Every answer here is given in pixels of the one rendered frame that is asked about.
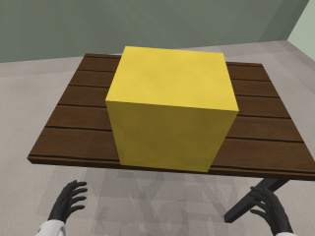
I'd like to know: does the left robot hand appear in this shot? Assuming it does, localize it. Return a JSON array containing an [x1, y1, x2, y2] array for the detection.
[[47, 180, 88, 224]]

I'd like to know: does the carton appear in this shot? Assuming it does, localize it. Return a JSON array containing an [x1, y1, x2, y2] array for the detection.
[[105, 46, 239, 172]]

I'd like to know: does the right robot hand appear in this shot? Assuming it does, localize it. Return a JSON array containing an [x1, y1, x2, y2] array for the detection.
[[248, 186, 293, 236]]

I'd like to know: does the left robot forearm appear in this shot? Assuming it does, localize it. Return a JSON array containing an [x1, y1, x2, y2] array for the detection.
[[34, 219, 66, 236]]

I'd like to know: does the table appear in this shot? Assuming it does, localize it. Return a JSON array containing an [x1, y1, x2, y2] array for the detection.
[[27, 53, 315, 223]]

